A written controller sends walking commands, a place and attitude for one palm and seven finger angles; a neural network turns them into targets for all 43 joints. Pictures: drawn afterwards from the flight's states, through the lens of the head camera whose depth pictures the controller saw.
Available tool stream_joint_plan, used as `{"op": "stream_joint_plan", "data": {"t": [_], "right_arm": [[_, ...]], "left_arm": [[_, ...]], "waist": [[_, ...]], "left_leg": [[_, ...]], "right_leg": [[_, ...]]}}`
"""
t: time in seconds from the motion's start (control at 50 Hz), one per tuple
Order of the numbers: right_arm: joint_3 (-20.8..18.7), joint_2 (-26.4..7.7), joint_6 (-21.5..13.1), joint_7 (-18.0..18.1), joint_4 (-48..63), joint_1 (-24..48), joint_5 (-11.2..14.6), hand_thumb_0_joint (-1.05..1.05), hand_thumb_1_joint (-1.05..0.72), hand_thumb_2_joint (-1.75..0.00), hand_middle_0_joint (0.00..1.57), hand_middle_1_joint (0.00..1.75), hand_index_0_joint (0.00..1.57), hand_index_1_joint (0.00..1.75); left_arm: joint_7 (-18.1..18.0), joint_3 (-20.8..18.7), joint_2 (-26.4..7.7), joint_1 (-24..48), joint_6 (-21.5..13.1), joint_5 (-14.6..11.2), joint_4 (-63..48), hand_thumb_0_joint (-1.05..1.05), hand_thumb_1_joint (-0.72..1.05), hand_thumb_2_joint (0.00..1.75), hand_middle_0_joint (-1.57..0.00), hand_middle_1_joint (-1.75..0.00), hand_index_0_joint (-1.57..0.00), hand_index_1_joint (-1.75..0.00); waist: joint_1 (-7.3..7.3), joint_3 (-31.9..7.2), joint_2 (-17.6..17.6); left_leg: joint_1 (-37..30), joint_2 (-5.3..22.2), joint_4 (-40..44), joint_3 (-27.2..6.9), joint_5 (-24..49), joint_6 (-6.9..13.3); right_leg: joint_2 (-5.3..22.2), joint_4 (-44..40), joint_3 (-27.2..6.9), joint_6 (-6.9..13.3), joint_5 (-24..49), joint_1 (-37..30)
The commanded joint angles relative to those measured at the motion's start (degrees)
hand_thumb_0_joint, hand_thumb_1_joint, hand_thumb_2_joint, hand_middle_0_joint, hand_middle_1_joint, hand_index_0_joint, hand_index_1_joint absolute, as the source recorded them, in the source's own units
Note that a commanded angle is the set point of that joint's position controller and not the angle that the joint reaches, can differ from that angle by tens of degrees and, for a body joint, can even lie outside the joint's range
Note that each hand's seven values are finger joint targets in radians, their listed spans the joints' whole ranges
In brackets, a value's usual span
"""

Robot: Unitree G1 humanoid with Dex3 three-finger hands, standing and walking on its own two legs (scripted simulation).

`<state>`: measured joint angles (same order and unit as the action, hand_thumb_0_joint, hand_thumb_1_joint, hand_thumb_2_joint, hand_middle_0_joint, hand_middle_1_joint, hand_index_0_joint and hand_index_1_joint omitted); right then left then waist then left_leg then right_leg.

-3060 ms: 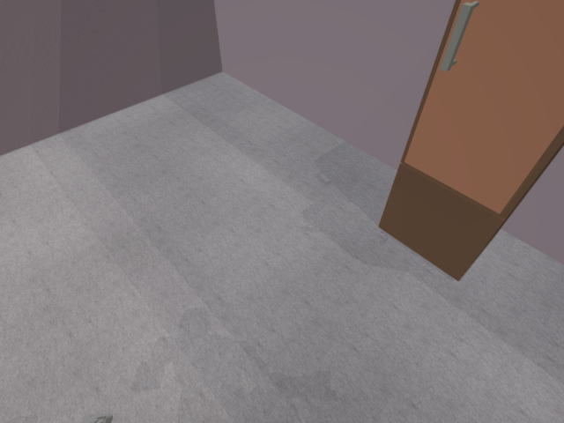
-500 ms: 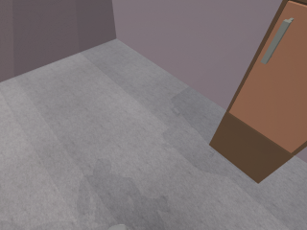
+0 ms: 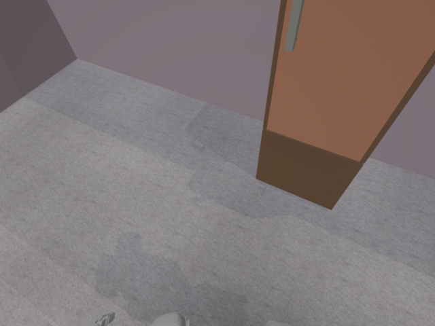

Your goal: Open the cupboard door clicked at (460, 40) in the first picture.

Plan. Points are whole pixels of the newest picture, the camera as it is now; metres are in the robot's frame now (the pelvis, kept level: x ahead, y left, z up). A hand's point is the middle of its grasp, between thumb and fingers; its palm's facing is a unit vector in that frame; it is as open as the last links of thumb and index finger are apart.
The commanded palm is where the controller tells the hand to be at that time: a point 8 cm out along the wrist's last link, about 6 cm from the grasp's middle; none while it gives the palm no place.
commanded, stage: turn to face it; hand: left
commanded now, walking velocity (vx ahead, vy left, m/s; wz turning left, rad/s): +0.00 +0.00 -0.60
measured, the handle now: (298, 14) +0.80 -0.16 +0.14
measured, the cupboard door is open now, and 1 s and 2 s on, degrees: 0 0 0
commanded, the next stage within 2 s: take the last steps up to it in 0.58 s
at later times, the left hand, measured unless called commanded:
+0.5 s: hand (125, 304) +0.17 +0.22 -0.15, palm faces -0.23 -0.95 -0.19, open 7.4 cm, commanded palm none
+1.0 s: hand out of the picture +0.13 +0.17 -0.15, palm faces -0.34 -0.92 -0.20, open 7.3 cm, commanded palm none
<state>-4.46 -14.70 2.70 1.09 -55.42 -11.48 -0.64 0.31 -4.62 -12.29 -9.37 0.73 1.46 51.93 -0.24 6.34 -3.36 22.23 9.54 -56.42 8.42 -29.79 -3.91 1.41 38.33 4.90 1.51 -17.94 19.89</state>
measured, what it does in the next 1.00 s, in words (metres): steps on the spot, turning right: left foot, then right foot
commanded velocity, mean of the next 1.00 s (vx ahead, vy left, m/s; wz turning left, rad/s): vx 0.10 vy -0.01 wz -0.29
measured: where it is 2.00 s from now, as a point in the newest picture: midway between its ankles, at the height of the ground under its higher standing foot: (250, 307)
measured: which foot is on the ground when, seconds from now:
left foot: up 0.00-0.28, down 0.30-0.72, up 0.74-1.00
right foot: down 0.00-0.30, up 0.32-0.68, down 0.70-1.00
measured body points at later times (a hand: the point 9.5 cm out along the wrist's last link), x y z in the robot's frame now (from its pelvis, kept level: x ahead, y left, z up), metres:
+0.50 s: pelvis +0.02 +0.05 +0.02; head +0.07 +0.06 +0.47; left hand +0.18 +0.27 -0.13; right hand +0.01 -0.21 -0.11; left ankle +0.04 +0.14 -0.72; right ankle -0.05 -0.09 -0.64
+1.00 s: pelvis +0.04 +0.01 +0.02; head +0.05 +0.00 +0.47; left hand +0.15 +0.22 -0.13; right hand -0.02 -0.23 -0.13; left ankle +0.10 +0.12 -0.68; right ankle -0.05 -0.08 -0.72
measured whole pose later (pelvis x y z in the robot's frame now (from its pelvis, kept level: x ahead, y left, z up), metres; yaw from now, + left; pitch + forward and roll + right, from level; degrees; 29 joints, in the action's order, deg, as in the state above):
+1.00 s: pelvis +0.04 +0.01 +0.02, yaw -23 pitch +0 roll -1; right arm -3.0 -11.7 1.0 -0.7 -59.2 -14.4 -1.5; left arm 0.0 -2.6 -9.8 -16.7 -1.5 1.7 59.8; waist 0.0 0.8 -1.1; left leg 25.0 6.2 -49.0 5.4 -21.1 -3.2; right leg -0.3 23.4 3.4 1.2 -16.9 7.1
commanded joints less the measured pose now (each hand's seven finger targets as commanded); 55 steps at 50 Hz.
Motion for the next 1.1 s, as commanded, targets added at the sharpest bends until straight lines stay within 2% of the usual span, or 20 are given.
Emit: {"op": "stream_joint_plan", "data": {"t": [0.0, 0.16, 0.24, 0.26, 0.28, 0.32, 0.36, 0.44, 0.54, 0.62, 0.66, 0.68, 0.7, 0.72, 0.76, 0.82, 0.94, 1.04, 1.06, 1.08], "right_arm": [[-0.2, -3.4, -1.5, 0.3, 6.7, 3.5, -0.3, 0.0, -0.9, -0.9, 0.2, 0.3, 0.2, 0.3], [0.4, -3.0, -1.8, 0.4, 7.0, 1.1, 0.2, 0.0, -0.9, -0.9, 0.2, 0.3, 0.2, 0.3], [0.4, -3.7, -2.6, 0.8, 5.5, -6.1, 0.3, 0.0, -0.9, -0.9, 0.2, 0.3, 0.2, 0.3], [0.0, -7.0, -3.2, 1.1, 5.4, -7.5, -0.1, 0.0, -0.9, -0.9, 0.2, 0.3, 0.2, 0.3], [-1.0, -12.5, -3.1, 0.9, 6.7, -6.2, -0.8, 0.0, -0.9, -0.9, 0.2, 0.3, 0.2, 0.3], [-0.1, -10.3, -3.4, 1.1, 7.5, -2.6, -0.9, 0.0, -0.9, -0.9, 0.2, 0.3, 0.2, 0.3], [0.4, -7.6, -3.7, 1.1, 8.4, 1.7, -1.1, 0.0, -0.9, -0.9, 0.2, 0.3, 0.2, 0.3], [0.3, -5.9, -3.9, 1.2, 5.9, -3.9, -0.8, 0.0, -0.9, -0.9, 0.2, 0.3, 0.2, 0.3], [-0.9, -7.2, -3.3, 0.7, 2.9, -7.6, -0.9, 0.0, -0.9, -0.9, 0.2, 0.3, 0.2, 0.3], [-1.4, -8.0, -2.9, 0.3, 1.6, -7.3, -0.8, 0.0, -0.9, -0.9, 0.2, 0.3, 0.2, 0.3], [-1.1, -6.3, -2.8, 0.0, 1.6, -6.1, -0.1, 0.0, -0.9, -0.9, 0.2, 0.3, 0.2, 0.3], [0.0, -1.9, -2.6, -0.3, 2.9, -6.0, 0.1, 0.0, -0.9, -0.9, 0.2, 0.3, 0.2, 0.3], [0.8, -0.8, -1.8, -0.1, 4.3, -2.2, -0.1, 0.0, -0.9, -0.9, 0.2, 0.3, 0.2, 0.3], [0.9, -1.1, -1.0, 0.1, 4.7, 0.2, -0.4, 0.0, -0.9, -0.9, 0.2, 0.3, 0.2, 0.3], [0.5, -2.3, -1.5, -0.5, 3.0, 1.1, -1.0, 0.0, -0.9, -0.9, 0.2, 0.3, 0.2, 0.3], [0.4, -1.2, -2.4, -1.3, 0.4, -3.1, -1.3, 0.0, -0.9, -0.9, 0.2, 0.3, 0.2, 0.3], [0.9, 0.3, -3.5, -1.9, 1.4, 0.9, -1.0, 0.0, -0.9, -0.9, 0.2, 0.3, 0.2, 0.3], [1.2, -0.1, -5.1, -1.3, -1.6, -6.8, -0.7, 0.0, -0.9, -0.9, 0.2, 0.3, 0.2, 0.3], [0.6, -2.9, -5.7, -0.8, -3.6, -12.7, -0.8, 0.0, -0.9, -0.9, 0.2, 0.3, 0.2, 0.3], [-0.7, -8.7, -5.9, -0.4, -5.2, -19.0, -1.7, 0.0, -0.9, -0.9, 0.2, 0.3, 0.2, 0.3]], "left_arm": [[-1.5, -2.1, -11.4, -2.8, 0.1, -0.3, -3.2, 0.0, 0.9, 0.9, -0.2, -0.3, -0.2, -0.3], [-1.0, -2.4, -13.3, 0.4, 0.7, 0.0, -4.2, 0.0, 0.9, 0.9, -0.2, -0.3, -0.2, -0.3], [-0.8, -2.1, -12.2, 4.4, 1.6, -0.6, -5.3, 0.0, 0.9, 0.9, -0.2, -0.3, -0.2, -0.3], [-0.5, -1.7, -9.2, 4.0, 2.0, -1.0, -6.3, 0.0, 0.9, 0.9, -0.2, -0.3, -0.2, -0.3], [0.2, -1.0, -5.8, 2.4, 2.1, -1.2, -7.5, 0.0, 0.9, 0.9, -0.2, -0.3, -0.2, -0.3], [0.4, -1.8, -8.5, 3.8, 2.2, 0.2, -6.5, 0.0, 0.9, 0.9, -0.2, -0.3, -0.2, -0.3], [1.1, -2.0, -7.3, 1.3, 2.2, 0.1, -4.9, 0.0, 0.9, 0.9, -0.2, -0.3, -0.2, -0.3], [1.1, -0.9, -4.7, 2.1, 2.3, -0.4, -4.5, 0.0, 0.9, 0.9, -0.2, -0.3, -0.2, -0.3], [0.8, 0.1, -3.2, 5.3, 2.1, -0.3, -4.6, 0.0, 0.9, 0.9, -0.2, -0.3, -0.2, -0.3], [0.3, 0.3, -3.3, 2.0, 1.1, -0.4, -3.0, 0.0, 0.9, 0.9, -0.2, -0.3, -0.2, -0.3], [-0.3, -0.2, -6.3, -4.3, 0.2, -0.2, -0.6, 0.0, 0.9, 0.9, -0.2, -0.3, -0.2, -0.3], [-1.0, -1.1, -11.3, -6.4, -0.5, 0.3, 0.6, 0.0, 0.9, 0.9, -0.2, -0.3, -0.2, -0.3], [-1.2, -1.0, -13.0, -8.9, -0.3, -0.4, 1.5, 0.0, 0.9, 0.9, -0.2, -0.3, -0.2, -0.3], [-1.5, -1.6, -12.4, -9.7, -0.2, -0.3, 1.9, 0.0, 0.9, 0.9, -0.2, -0.3, -0.2, -0.3], [-1.4, -0.7, -8.6, -6.2, -0.6, -0.3, 2.1, 0.0, 0.9, 0.9, -0.2, -0.3, -0.2, -0.3], [-1.1, 0.0, -6.6, -4.2, -2.2, -0.1, 2.3, 0.0, 0.9, 0.9, -0.2, -0.3, -0.2, -0.3], [-0.8, 0.1, -7.4, -9.7, -3.1, 0.1, 6.0, 0.0, 0.9, 0.9, -0.2, -0.3, -0.2, -0.3], [-0.6, 0.1, -6.7, -8.3, -2.8, -0.5, 7.8, 0.0, 0.9, 0.9, -0.2, -0.3, -0.2, -0.3], [-0.3, 0.5, -4.3, -8.5, -2.6, -0.6, 7.6, 0.0, 0.9, 0.9, -0.2, -0.3, -0.2, -0.3], [0.2, 1.1, -0.9, -8.5, -2.5, -1.0, 6.2, 0.0, 0.9, 0.9, -0.2, -0.3, -0.2, -0.3]], "waist": [[1.69, -9.6, 12.8], [1.02, -10.7, 12.2], [-2.73, -10.7, 10.8], [-3.2, -11.2, 1.5], [-2.08, -8.8, -15.4], [-1.42, -5.7, -9.9], [0.98, -5.3, -4.0], [-1.11, -8.4, -5.9], [-3.54, -8.3, -8.0], [-2.13, -9.7, -8.3], [0.93, -11.8, -1.2], [1.51, -12.2, 14.6], [3.64, -10.9, 16.6], [4.68, -10.0, 21.1], [2.75, -3.2, 14.3], [0.02, -3.8, 11.5], [1.82, -2.4, 11.5], [-2.25, -3.0, 7.5], [-4.42, -4.7, -1.0], [-6.23, -5.8, -15.9]], "left_leg": [[11.8, -1.2, -10.0, -7.4, 3.7, -1.1], [1.9, -5.4, 9.6, -5.0, 5.2, -1.0], [-12.1, -6.4, 28.7, -3.7, 15.7, 0.2], [-17.6, 0.9, 36.5, -12.4, 15.6, 3.0], [-17.8, 15.1, 42.7, -26.5, 19.1, 8.9], [-8.4, 16.5, 43.7, -27.4, 18.1, 12.1], [-10.3, 10.5, 40.7, -15.5, 25.6, 11.0], [-18.8, 8.4, 36.5, -7.9, 44.1, 11.4], [-20.4, 10.0, 34.7, -6.1, 46.9, 12.0], [-19.1, 9.8, 30.5, -4.4, 46.4, 9.9], [-11.6, 6.9, 22.3, -0.4, 34.4, 4.9], [3.6, 0.9, 13.5, 4.4, 10.1, 1.3], [8.2, -2.5, 5.4, -0.6, -6.4, 0.5], [10.7, -2.8, -0.3, -4.2, -6.7, 1.2], [15.2, -2.3, -6.1, -6.9, 2.1, 1.4], [10.7, -2.2, -2.7, -4.6, 8.6, 0.4], [8.1, -3.2, 10.0, -2.9, 8.4, 0.9], [-13.8, -6.0, 28.4, 0.3, 16.2, 2.3], [-22.9, -2.1, 33.0, -6.1, 11.4, 3.7], [-26.9, 11.7, 41.4, -24.0, 2.3, 8.4]], "right_leg": [[14.4, -15.5, -18.5, 9.0, 32.5, -13.5], [11.7, -14.7, -21.2, 9.2, 27.8, -9.2], [7.5, -10.0, -20.6, 4.3, 20.9, -1.6], [2.1, -3.3, -16.6, 1.0, 11.4, 5.3], [-5.0, 10.3, -7.0, -2.9, -10.8, 13.9], [-1.9, 27.0, -9.6, -3.7, -13.7, 12.6], [-0.6, 31.5, -7.4, -4.6, -7.1, 13.0], [0.4, 24.4, -4.3, -5.7, -6.9, 11.4], [0.6, 9.2, -0.8, -4.9, -9.7, 5.5], [-0.5, -4.8, 0.6, -3.2, -2.8, -2.1], [3.2, -17.8, -2.7, -1.7, 12.8, -14.9], [15.9, -19.9, -17.2, 2.8, 23.5, -24.6], [21.3, -20.8, -21.1, 8.1, 23.8, -20.7], [19.8, -23.6, -23.7, 9.8, 11.8, -18.2], [16.0, -25.7, -21.2, 9.2, 0.6, -15.4], [12.3, -25.2, -13.8, 7.4, 4.1, -13.0], [13.1, -26.1, -15.4, 9.2, 1.5, -13.5], [9.0, -18.5, -11.2, 5.7, -2.3, -3.3], [5.1, -8.6, -8.5, 3.7, -2.8, 3.1], [-1.5, 7.9, -0.4, 0.6, -10.8, 11.9]]}}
